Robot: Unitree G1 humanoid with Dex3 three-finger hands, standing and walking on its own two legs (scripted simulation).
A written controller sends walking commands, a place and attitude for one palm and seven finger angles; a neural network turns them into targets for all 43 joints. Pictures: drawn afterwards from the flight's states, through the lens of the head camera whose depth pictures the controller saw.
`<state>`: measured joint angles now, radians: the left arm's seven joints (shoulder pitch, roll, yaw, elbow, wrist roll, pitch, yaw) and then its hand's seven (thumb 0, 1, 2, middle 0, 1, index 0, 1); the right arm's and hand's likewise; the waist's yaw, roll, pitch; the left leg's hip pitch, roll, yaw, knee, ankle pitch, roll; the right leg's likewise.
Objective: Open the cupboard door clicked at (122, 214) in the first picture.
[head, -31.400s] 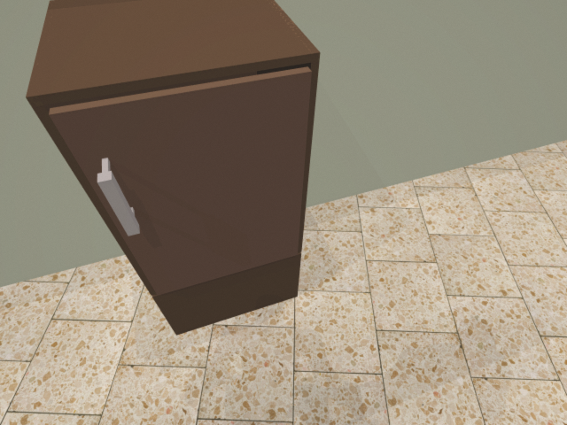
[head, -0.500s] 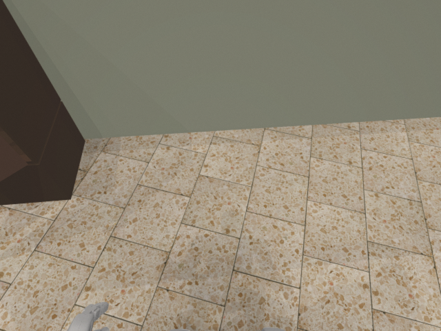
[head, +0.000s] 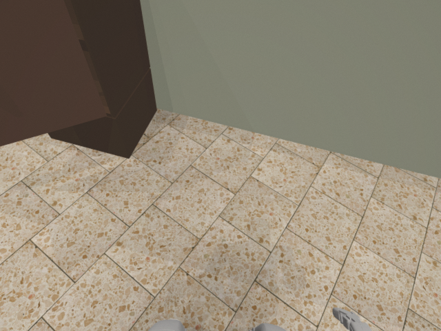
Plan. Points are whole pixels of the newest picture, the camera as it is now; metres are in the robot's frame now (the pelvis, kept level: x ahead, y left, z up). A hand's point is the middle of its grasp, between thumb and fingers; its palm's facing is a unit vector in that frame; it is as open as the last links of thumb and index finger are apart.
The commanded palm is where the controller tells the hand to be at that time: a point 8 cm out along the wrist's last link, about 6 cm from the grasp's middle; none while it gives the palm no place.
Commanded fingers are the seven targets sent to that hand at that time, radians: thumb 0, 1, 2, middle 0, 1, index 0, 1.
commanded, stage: turn to face it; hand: left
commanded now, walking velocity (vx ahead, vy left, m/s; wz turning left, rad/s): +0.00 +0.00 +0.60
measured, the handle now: out of the picture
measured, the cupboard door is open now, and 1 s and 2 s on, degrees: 43 43 43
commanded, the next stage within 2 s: take the last steps up to it in 0.74 s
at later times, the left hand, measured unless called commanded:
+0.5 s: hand out of the picture +0.07 +0.17 -0.14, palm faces +0.28 -0.93 -0.26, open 7.4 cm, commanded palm none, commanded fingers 0.00 0.90 0.90 -0.20 -0.30 -0.20 -0.30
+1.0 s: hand out of the picture -0.02 +0.20 -0.15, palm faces +0.48 -0.85 -0.23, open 7.4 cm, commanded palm none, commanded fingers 0.00 0.90 0.90 -0.20 -0.30 -0.20 -0.30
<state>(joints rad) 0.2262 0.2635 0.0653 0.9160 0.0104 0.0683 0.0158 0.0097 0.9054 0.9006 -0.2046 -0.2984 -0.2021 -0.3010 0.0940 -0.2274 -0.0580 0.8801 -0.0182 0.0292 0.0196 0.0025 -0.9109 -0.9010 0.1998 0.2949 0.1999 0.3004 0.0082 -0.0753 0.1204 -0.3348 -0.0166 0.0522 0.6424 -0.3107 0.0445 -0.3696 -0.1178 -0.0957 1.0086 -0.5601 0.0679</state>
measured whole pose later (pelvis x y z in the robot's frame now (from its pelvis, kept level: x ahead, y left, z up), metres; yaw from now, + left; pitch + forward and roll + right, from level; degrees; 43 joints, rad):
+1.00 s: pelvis +0.02 -0.01 +0.02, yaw +27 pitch +0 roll -2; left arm 0.20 0.23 0.06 0.95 0.02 0.05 -0.01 0.01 0.91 0.90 -0.20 -0.30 -0.20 -0.30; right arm 0.18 -0.18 -0.03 0.96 -0.03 0.02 -0.01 0.00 -0.91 -0.90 0.20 0.30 0.20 0.30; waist 0.01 0.01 0.06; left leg -0.27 -0.02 -0.02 0.48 -0.21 0.05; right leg -0.33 -0.05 -0.05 0.80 -0.46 0.04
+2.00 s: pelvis +0.21 +0.21 +0.00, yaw +31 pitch -1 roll +2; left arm 0.11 0.17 0.05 0.94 0.02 -0.04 -0.02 0.01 0.91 0.90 -0.20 -0.30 -0.20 -0.30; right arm 0.41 -0.15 -0.03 1.13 -0.02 -0.04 0.00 0.00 -0.91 -0.90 0.20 0.30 0.20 0.30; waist -0.04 0.01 0.05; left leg -0.10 0.01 0.17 0.59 -0.43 0.02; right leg -0.34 -0.04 -0.10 0.60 -0.23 -0.05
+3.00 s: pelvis +0.35 +0.30 +0.02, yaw +30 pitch +0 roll +1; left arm 0.17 0.17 0.03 0.99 0.02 0.01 0.03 0.01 0.91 0.90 -0.20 -0.30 -0.20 -0.30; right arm 0.20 -0.21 -0.06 1.05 -0.01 0.07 -0.02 0.00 -0.91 -0.90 0.20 0.29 0.20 0.30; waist -0.02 0.02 0.08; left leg -0.38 0.00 0.03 0.87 -0.48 -0.05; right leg -0.20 -0.03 -0.04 0.50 -0.30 -0.02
